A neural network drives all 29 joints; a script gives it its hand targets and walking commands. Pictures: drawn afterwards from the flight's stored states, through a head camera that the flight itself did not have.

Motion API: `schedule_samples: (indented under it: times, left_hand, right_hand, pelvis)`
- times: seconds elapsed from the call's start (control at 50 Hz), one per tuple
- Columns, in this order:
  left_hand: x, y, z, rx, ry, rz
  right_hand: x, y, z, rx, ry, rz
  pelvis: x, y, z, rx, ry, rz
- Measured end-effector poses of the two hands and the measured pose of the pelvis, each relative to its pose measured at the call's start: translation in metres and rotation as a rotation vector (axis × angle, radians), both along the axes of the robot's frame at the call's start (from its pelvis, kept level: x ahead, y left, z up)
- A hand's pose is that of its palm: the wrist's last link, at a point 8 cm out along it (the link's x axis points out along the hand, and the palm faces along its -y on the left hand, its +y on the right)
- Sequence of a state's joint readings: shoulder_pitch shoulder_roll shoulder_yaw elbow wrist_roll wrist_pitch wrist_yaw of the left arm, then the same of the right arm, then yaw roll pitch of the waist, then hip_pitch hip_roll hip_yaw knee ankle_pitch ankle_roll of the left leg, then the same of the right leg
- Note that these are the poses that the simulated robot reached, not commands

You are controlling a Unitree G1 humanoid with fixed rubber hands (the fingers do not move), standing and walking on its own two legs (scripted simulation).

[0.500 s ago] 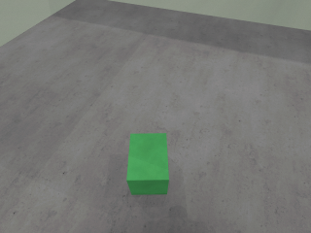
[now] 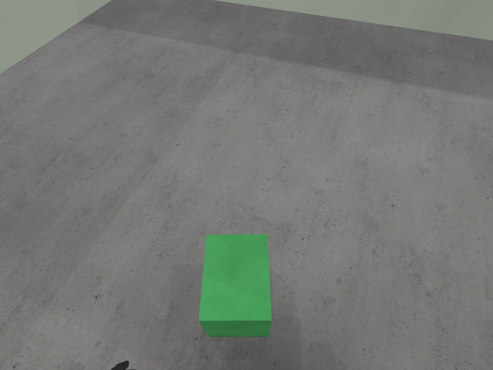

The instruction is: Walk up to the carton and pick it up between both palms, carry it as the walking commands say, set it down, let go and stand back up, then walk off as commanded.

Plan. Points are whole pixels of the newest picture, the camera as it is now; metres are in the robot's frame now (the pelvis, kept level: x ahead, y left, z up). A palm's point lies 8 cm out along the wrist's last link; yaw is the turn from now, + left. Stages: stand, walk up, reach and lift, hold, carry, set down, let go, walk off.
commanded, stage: walk up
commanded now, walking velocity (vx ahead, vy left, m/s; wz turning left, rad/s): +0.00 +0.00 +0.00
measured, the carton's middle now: (237, 286) +0.45 +0.07 -0.64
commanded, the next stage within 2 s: none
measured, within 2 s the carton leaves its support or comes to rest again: neither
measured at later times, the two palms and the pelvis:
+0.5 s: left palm out of the picture +0.03 +0.22 -0.11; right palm out of the picture +0.02 -0.29 -0.15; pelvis -0.04 -0.04 -0.01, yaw -2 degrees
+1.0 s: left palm out of the picture -0.06 +0.22 -0.10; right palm out of the picture -0.09 -0.28 -0.12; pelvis -0.13 -0.04 +0.02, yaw +0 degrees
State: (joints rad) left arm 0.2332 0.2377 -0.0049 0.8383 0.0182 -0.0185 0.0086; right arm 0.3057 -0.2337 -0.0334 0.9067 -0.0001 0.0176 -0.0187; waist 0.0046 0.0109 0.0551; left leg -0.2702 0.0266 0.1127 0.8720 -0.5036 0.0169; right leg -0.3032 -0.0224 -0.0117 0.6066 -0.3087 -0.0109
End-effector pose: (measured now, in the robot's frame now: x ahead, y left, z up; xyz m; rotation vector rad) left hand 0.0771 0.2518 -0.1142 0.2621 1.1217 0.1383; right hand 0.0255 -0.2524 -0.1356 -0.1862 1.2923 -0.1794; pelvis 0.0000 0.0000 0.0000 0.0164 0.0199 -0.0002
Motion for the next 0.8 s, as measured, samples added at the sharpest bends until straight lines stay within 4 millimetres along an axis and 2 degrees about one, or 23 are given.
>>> schedule_samples:
  times: [0.06, 0.1, 0.14, 0.18, 0.26, 0.32, 0.4, 0.5, 0.62, 0.8]
  left_hand:
    - [0.006, 0.005, 0.001, 0.010, 0.001, 0.013]
    - [0.012, 0.008, -0.003, 0.006, -0.003, 0.016]
    - [0.018, 0.010, -0.005, -0.004, -0.011, 0.025]
    - [0.019, 0.012, -0.006, -0.010, -0.006, 0.043]
    - [0.010, 0.007, -0.007, -0.020, 0.051, 0.062]
    - [0.000, -0.002, -0.009, -0.022, 0.071, 0.059]
    - [-0.021, -0.014, -0.008, 0.005, 0.100, 0.056]
    - [-0.048, -0.033, 0.000, 0.064, 0.088, 0.040]
    - [-0.077, -0.044, 0.025, 0.107, 0.047, 0.046]
    - [-0.101, -0.061, 0.022, 0.071, 0.029, -0.010]
  right_hand:
    - [0.046, 0.004, 0.004, -0.001, -0.088, 0.021]
    - [0.068, 0.007, 0.007, -0.009, -0.138, 0.026]
    - [0.080, 0.008, 0.014, -0.023, -0.165, 0.030]
    - [0.082, 0.006, 0.020, -0.038, -0.174, 0.029]
    - [0.067, -0.004, 0.027, -0.061, -0.146, 0.008]
    - [0.052, -0.013, 0.025, -0.063, -0.115, 0.001]
    - [0.030, -0.025, 0.012, -0.035, -0.081, -0.002]
    - [-0.002, -0.039, -0.015, 0.032, -0.048, -0.009]
    - [-0.030, -0.046, -0.016, 0.089, -0.042, -0.001]
    - [-0.075, -0.057, -0.005, 0.079, -0.027, -0.020]
  pelvis:
    - [0.007, 0.003, 0.001, -0.006, -0.004, 0.000]
    - [0.013, 0.006, -0.001, -0.015, -0.018, -0.004]
    - [0.017, 0.009, 0.000, -0.018, -0.030, -0.005]
    - [0.018, 0.009, 0.002, -0.023, -0.036, -0.006]
    - [0.012, 0.003, 0.007, -0.041, -0.033, -0.022]
    - [0.004, -0.005, 0.007, -0.034, -0.020, -0.025]
    - [-0.013, -0.020, 0.003, -0.011, 0.010, -0.027]
    - [-0.041, -0.044, -0.006, 0.027, 0.002, -0.027]
    - [-0.071, -0.059, 0.005, 0.071, -0.032, -0.013]
    - [-0.103, -0.066, 0.010, 0.048, -0.033, -0.032]
